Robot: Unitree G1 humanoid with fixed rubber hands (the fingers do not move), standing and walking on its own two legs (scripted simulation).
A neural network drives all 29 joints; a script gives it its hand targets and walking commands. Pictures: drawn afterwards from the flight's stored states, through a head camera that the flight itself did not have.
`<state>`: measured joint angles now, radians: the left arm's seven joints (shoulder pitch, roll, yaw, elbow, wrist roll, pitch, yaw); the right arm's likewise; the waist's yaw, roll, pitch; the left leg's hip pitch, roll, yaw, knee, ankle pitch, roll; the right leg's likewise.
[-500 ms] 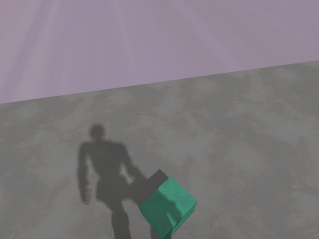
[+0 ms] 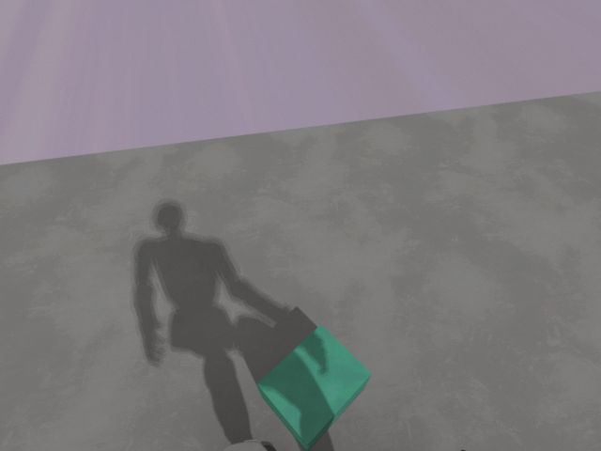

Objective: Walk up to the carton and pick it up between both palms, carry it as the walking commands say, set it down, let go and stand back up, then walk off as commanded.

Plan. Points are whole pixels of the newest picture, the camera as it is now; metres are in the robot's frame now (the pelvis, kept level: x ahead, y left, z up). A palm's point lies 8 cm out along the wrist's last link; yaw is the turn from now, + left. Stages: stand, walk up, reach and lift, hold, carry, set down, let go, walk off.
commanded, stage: walk up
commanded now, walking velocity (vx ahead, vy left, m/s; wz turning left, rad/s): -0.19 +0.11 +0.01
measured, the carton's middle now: (314, 386) +0.38 +0.00 -0.68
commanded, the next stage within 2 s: none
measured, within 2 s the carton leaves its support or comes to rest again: neither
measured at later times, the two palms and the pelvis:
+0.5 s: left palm out of the picture +0.01 +0.29 -0.12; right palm out of the picture -0.01 -0.19 -0.13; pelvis -0.03 +0.04 +0.02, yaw +1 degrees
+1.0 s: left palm out of the picture -0.03 +0.28 -0.12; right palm out of the picture -0.03 -0.20 -0.13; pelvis -0.03 +0.04 +0.02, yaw +0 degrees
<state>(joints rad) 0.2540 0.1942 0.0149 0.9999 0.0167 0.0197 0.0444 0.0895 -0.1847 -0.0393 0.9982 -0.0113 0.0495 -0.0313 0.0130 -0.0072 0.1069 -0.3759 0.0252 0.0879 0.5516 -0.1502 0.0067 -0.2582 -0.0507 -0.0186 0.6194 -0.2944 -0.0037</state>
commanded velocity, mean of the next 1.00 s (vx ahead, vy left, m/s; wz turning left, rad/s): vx -0.02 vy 0.01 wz -0.06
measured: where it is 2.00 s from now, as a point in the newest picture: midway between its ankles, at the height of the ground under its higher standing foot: outside the picture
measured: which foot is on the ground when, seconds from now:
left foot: down 0.00-0.00, up 0.02-0.22, down 0.24-1.00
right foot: down 0.00-1.00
